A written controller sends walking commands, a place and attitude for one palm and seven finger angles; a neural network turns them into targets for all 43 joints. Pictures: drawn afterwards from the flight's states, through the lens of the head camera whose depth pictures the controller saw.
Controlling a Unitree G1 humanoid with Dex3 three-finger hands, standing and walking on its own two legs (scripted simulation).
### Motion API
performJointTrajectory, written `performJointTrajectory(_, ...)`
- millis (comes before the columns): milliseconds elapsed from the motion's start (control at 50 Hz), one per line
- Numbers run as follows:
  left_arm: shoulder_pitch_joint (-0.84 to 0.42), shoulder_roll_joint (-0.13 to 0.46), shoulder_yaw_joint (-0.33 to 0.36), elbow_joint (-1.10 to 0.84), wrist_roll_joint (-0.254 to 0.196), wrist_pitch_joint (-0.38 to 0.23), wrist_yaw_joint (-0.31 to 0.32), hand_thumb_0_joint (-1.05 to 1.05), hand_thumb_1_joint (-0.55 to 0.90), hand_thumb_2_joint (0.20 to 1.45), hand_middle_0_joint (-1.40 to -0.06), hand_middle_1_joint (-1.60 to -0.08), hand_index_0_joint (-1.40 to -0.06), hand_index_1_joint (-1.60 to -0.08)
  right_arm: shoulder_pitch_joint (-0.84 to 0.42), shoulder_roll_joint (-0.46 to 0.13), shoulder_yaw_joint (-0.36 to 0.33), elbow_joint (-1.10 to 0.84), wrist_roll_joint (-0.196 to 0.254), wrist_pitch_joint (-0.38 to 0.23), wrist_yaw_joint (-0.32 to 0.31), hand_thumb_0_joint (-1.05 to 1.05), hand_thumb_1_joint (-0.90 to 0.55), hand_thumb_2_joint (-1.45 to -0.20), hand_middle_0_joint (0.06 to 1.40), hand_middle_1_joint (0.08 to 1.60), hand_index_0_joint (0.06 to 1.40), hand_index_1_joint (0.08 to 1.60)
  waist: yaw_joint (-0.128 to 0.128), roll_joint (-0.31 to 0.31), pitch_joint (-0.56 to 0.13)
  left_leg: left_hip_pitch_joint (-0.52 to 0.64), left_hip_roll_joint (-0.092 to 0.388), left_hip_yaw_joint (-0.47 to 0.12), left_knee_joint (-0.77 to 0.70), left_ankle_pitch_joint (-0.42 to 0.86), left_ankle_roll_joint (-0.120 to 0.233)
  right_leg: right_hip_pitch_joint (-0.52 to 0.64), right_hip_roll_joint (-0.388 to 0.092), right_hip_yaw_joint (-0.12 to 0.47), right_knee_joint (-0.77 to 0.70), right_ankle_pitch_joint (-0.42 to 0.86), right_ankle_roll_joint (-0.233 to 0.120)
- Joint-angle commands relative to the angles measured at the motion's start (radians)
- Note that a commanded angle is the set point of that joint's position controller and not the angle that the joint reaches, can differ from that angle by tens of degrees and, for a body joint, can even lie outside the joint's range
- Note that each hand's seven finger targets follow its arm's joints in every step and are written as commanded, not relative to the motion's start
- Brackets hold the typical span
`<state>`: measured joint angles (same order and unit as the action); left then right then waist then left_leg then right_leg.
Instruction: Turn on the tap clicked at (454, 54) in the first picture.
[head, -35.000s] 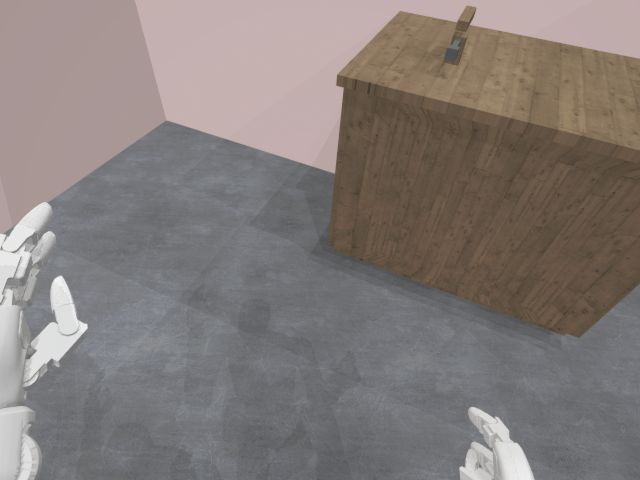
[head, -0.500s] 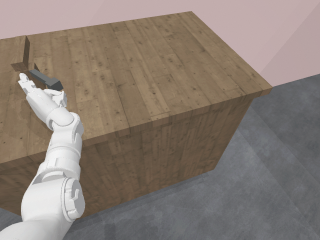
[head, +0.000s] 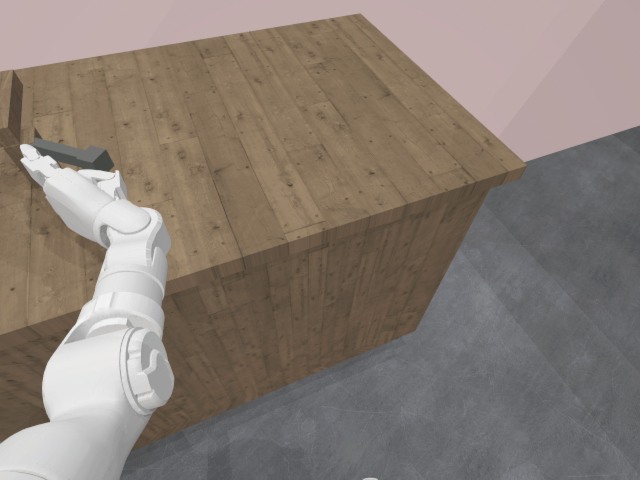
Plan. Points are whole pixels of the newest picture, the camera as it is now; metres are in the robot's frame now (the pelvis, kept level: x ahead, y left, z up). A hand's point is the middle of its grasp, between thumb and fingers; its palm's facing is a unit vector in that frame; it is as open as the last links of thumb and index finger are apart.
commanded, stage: push the lever round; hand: left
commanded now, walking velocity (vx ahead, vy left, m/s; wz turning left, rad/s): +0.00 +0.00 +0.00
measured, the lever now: (95, 162) +0.50 +0.28 +0.12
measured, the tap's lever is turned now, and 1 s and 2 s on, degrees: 49 70 80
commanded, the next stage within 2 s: lift the hand up off the lever in 1.00 s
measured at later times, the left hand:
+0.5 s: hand (134, 163) +0.51 +0.23 +0.11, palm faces +0.84 -0.53 -0.12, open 7.7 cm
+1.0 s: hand (137, 156) +0.52 +0.23 +0.12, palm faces +0.84 -0.53 -0.14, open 7.8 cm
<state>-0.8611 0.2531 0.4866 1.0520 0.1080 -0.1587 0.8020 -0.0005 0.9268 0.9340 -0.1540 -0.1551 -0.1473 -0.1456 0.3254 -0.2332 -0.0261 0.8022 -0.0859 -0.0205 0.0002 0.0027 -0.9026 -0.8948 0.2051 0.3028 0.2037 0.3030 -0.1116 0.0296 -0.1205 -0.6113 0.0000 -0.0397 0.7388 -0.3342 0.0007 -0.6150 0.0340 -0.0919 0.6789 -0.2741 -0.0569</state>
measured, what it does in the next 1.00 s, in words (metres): stands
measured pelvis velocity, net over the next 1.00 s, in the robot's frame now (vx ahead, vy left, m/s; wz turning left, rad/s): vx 0.02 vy -0.01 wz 0.01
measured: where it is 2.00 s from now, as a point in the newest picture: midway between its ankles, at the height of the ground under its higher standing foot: outside the picture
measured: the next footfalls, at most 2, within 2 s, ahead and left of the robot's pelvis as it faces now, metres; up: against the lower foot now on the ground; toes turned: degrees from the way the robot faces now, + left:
none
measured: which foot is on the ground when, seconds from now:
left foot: down 0.00-1.00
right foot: down 0.00-1.00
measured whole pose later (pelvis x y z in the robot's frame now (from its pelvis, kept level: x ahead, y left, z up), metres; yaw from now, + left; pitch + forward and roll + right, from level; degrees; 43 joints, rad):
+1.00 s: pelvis +0.02 -0.01 +0.00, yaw +0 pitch +16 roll -1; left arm -1.00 0.30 0.53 1.15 0.17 -0.08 0.87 0.02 0.94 0.94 -0.15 -0.16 -0.12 -0.13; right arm 0.33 -0.23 -0.03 0.80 -0.11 -0.03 0.03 0.00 -0.90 -0.89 0.20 0.30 0.20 0.30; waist -0.14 0.04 -0.14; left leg -0.67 0.01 -0.06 0.76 -0.36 -0.01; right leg -0.67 0.05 -0.11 0.70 -0.30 -0.07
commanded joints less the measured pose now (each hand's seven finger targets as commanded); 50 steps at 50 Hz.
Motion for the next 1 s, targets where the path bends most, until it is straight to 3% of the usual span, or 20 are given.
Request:
performJointTrajectory(0, -0.506, 0.197, -0.042, -0.204, 0.045, -0.05, 0.018, 0.0, 0.9, 0.9, -0.15, -0.15, -0.15, -0.15, 0.042, -0.145, -0.05, -0.072, -0.009, -0.032, -0.001, 0.0, -0.9, -0.9, 0.2, 0.3, 0.2, 0.3, -0.01, 0.032, -0.337, 0.108, -0.008, -0.004, -0.09, 0.173, 0.028, 0.212, -0.017, 0.054, -0.073, 0.126, 0.031)
performJointTrajectory(60, -0.532, 0.18, -0.051, -0.178, 0.046, -0.033, 0.03, 0.0, 0.9, 0.9, -0.15, -0.15, -0.15, -0.15, 0.04, -0.146, -0.049, -0.069, -0.011, -0.031, 0.004, 0.0, -0.9, -0.9, 0.2, 0.3, 0.2, 0.3, -0.024, -0.003, -0.307, 0.081, -0.006, 0.001, -0.089, 0.15, 0.031, 0.205, -0.018, 0.055, -0.083, 0.111, 0.036)
performJointTrajectory(80, -0.53, 0.214, -0.02, -0.16, 0.052, -0.027, 0.037, 0.0, 0.9, 0.9, -0.15, -0.15, -0.15, -0.15, 0.042, -0.15, -0.051, -0.063, -0.013, -0.027, 0.003, 0.0, -0.9, -0.9, 0.2, 0.3, 0.2, 0.3, -0.018, 0.003, -0.303, 0.076, -0.006, -0.006, -0.09, 0.146, 0.03, 0.2, -0.018, 0.054, -0.08, 0.102, 0.033)
performJointTrajectory(160, -0.605, 0.215, -0.036, -0.135, 0.067, 0.0, 0.054, 0.0, 0.9, 0.9, -0.15, -0.15, -0.15, -0.15, 0.046, -0.15, -0.048, -0.063, -0.015, -0.024, 0.005, 0.0, -0.9, -0.9, 0.2, 0.3, 0.2, 0.3, -0.043, -0.012, -0.291, 0.047, -0.005, -0.002, -0.087, 0.102, 0.037, 0.178, -0.022, 0.062, -0.092, 0.062, 0.039)
performJointTrajectory(200, -0.623, 0.221, -0.027, -0.144, 0.079, 0.001, 0.067, 0.0, 0.9, 0.9, -0.15, -0.15, -0.15, -0.15, 0.057, -0.148, -0.048, -0.059, -0.02, -0.025, 0.01, 0.0, -0.9, -0.9, 0.2, 0.3, 0.2, 0.3, -0.037, 0.033, -0.328, 0.077, -0.004, -0.008, -0.082, 0.148, 0.031, 0.168, -0.02, 0.054, -0.074, 0.094, 0.034)
performJointTrajectory(260, -0.591, 0.234, -0.006, -0.133, 0.085, 0.007, 0.075, 0.0, 0.9, 0.9, -0.15, -0.15, -0.15, -0.15, 0.073, -0.147, -0.05, -0.061, -0.025, -0.021, 0.017, 0.0, -0.9, -0.9, 0.2, 0.3, 0.2, 0.3, -0.027, 0.025, -0.379, 0.083, -0.003, 0.0, -0.059, 0.22, 0.027, 0.194, -0.018, 0.052, -0.054, 0.168, 0.034)
performJointTrajectory(280, -0.573, 0.234, 0.003, -0.125, 0.088, 0.008, 0.075, 0.0, 0.9, 0.9, -0.15, -0.15, -0.15, -0.15, 0.079, -0.147, -0.052, -0.059, -0.027, -0.02, 0.018, 0.0, -0.9, -0.9, 0.2, 0.3, 0.2, 0.3, -0.019, 0.029, -0.381, 0.086, -0.004, -0.004, -0.058, 0.236, 0.025, 0.193, -0.017, 0.049, -0.05, 0.181, 0.032)
performJointTrajectory(320, -0.593, 0.216, -0.018, -0.128, 0.089, 0.011, 0.073, 0.0, 0.9, 0.9, -0.15, -0.15, -0.15, -0.15, 0.084, -0.146, -0.05, -0.064, -0.026, -0.018, 0.02, 0.0, -0.9, -0.9, 0.2, 0.3, 0.2, 0.3, -0.033, 0.02, -0.374, 0.08, -0.001, 0.002, -0.053, 0.238, 0.028, 0.191, -0.018, 0.052, -0.05, 0.191, 0.037)
performJointTrajectory(380, -0.596, 0.248, 0.004, -0.138, 0.096, 0.009, 0.073, 0.0, 0.9, 0.9, -0.15, -0.15, -0.15, -0.15, 0.091, -0.149, -0.054, -0.065, -0.026, -0.015, 0.019, 0.0, -0.9, -0.9, 0.2, 0.3, 0.2, 0.3, -0.024, 0.029, -0.389, 0.08, -0.001, 0.004, -0.053, 0.246, 0.029, 0.214, -0.019, 0.055, -0.05, 0.21, 0.035)
performJointTrajectory(460, -0.581, 0.227, -0.009, -0.131, 0.089, 0.016, 0.067, 0.0, 0.9, 0.9, -0.15, -0.15, -0.15, -0.15, 0.089, -0.145, -0.053, -0.068, -0.022, -0.017, 0.02, 0.0, -0.9, -0.9, 0.2, 0.3, 0.2, 0.3, -0.033, 0.003, -0.365, 0.062, -0.001, 0.014, -0.053, 0.226, 0.036, 0.229, -0.02, 0.058, -0.063, 0.217, 0.042)
performJointTrajectory(480, -0.593, 0.252, 0.006, -0.12, 0.095, 0.016, 0.067, 0.0, 0.9, 0.9, -0.15, -0.15, -0.15, -0.15, 0.098, -0.152, -0.054, -0.06, -0.023, -0.015, 0.018, 0.0, -0.9, -0.9, 0.2, 0.3, 0.2, 0.3, -0.033, 0.005, -0.358, 0.06, -0.001, 0.006, -0.057, 0.227, 0.034, 0.224, -0.02, 0.055, -0.06, 0.211, 0.038)
performJointTrajectory(520, -0.611, 0.22, -0.023, -0.145, 0.092, 0.013, 0.065, 0.0, 0.9, 0.9, -0.15, -0.15, -0.15, -0.15, 0.098, -0.147, -0.055, -0.061, -0.023, -0.018, 0.021, 0.0, -0.9, -0.9, 0.2, 0.3, 0.2, 0.3, -0.042, 0.017, -0.368, 0.079, -0.001, 0.008, -0.054, 0.236, 0.035, 0.218, -0.019, 0.056, -0.064, 0.216, 0.041)
performJointTrajectory(580, -0.591, 0.221, -0.015, -0.156, 0.092, 0.008, 0.065, 0.0, 0.9, 0.9, -0.15, -0.15, -0.15, -0.15, 0.101, -0.145, -0.058, -0.056, -0.023, -0.02, 0.023, 0.0, -0.9, -0.9, 0.2, 0.3, 0.2, 0.3, -0.029, 0.043, -0.388, 0.102, -0.001, 0.006, -0.051, 0.261, 0.032, 0.224, -0.017, 0.052, -0.059, 0.235, 0.036)
performJointTrajectory(620, -0.603, 0.195, -0.039, -0.154, 0.09, 0.009, 0.064, 0.0, 0.9, 0.9, -0.15, -0.15, -0.15, -0.15, 0.102, -0.144, -0.056, -0.053, -0.024, -0.023, 0.027, 0.0, -0.9, -0.9, 0.2, 0.3, 0.2, 0.3, -0.044, 0.031, -0.373, 0.1, 0.001, 0.007, -0.05, 0.261, 0.033, 0.215, -0.016, 0.051, -0.062, 0.238, 0.04)
performJointTrajectory(660, -0.599, 0.21, -0.026, -0.145, 0.085, 0.012, 0.062, 0.0, 0.9, 0.9, -0.15, -0.15, -0.15, -0.15, 0.102, -0.147, -0.056, -0.052, -0.024, -0.027, 0.027, 0.0, -0.9, -0.9, 0.2, 0.3, 0.2, 0.3, -0.043, 0.014, -0.358, 0.076, -0.003, 0.012, -0.052, 0.239, 0.036, 0.228, -0.019, 0.054, -0.067, 0.237, 0.042)
performJointTrajectory(680, -0.606, 0.24, -0.003, -0.168, 0.085, 0.006, 0.063, 0.0, 0.9, 0.9, -0.15, -0.15, -0.15, -0.15, 0.103, -0.151, -0.058, -0.05, -0.024, -0.025, 0.025, 0.0, -0.9, -0.9, 0.2, 0.3, 0.2, 0.3, -0.032, 0.035, -0.379, 0.087, -0.004, 0.007, -0.051, 0.252, 0.035, 0.238, -0.02, 0.057, -0.062, 0.247, 0.039)
performJointTrajectory(720, -0.597, 0.239, -0.003, -0.177, 0.082, 0.007, 0.061, 0.0, 0.9, 0.9, -0.15, -0.15, -0.15, -0.15, 0.107, -0.145, -0.057, -0.053, -0.022, -0.025, 0.026, 0.0, -0.9, -0.9, 0.2, 0.3, 0.2, 0.3, -0.03, 0.039, -0.403, 0.091, -0.005, 0.015, -0.047, 0.272, 0.036, 0.261, -0.022, 0.06, -0.061, 0.28, 0.042)
performJointTrajectory(800, -0.601, 0.239, -0.013, -0.127, 0.091, 0.019, 0.058, 0.0, 0.9, 0.9, -0.15, -0.15, -0.15, -0.15, 0.101, -0.15, -0.055, -0.046, -0.021, -0.027, 0.024, 0.0, -0.9, -0.9, 0.2, 0.3, 0.2, 0.3, -0.047, 0.02, -0.346, 0.055, -0.005, 0.013, -0.05, 0.216, 0.04, 0.231, -0.024, 0.061, -0.068, 0.236, 0.044)
performJointTrajectory(960, -0.666, 0.29, -0.001, -0.09, 0.104, 0.027, 0.058, 0.0, 0.9, 0.9, -0.15, -0.15, -0.15, -0.15, 0.119, -0.153, -0.049, -0.048, -0.023, -0.029, 0.018, 0.0, -0.9, -0.9, 0.2, 0.3, 0.2, 0.3, -0.063, 0.003, -0.365, 0.018, -0.007, 0.014, -0.041, 0.192, 0.045, 0.23, -0.03, 0.071, -0.069, 0.239, 0.052)
performJointTrajectory(980, -0.671, 0.327, 0.026, -0.077, 0.108, 0.028, 0.059, 0.0, 0.9, 0.9, -0.15, -0.15, -0.15, -0.15, 0.12, -0.158, -0.052, -0.042, -0.023, -0.027, 0.015, 0.0, -0.9, -0.9, 0.2, 0.3, 0.2, 0.3, -0.061, 0.03, -0.367, 0.018, -0.006, 0.011, -0.037, 0.187, 0.044, 0.221, -0.031, 0.075, -0.068, 0.23, 0.05)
